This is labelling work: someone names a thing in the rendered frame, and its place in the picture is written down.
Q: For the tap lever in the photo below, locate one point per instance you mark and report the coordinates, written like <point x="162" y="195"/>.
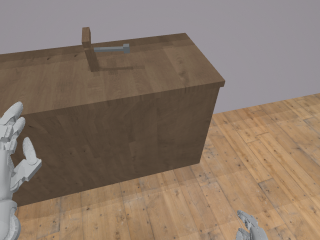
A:
<point x="125" y="48"/>

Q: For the left robot hand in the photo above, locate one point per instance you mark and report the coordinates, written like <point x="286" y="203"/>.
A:
<point x="10" y="128"/>

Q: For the robot left forearm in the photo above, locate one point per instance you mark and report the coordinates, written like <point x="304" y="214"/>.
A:
<point x="10" y="226"/>

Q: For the counter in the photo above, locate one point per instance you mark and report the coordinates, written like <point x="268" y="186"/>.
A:
<point x="101" y="118"/>

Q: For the right robot hand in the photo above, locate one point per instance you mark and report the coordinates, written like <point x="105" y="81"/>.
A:
<point x="255" y="232"/>

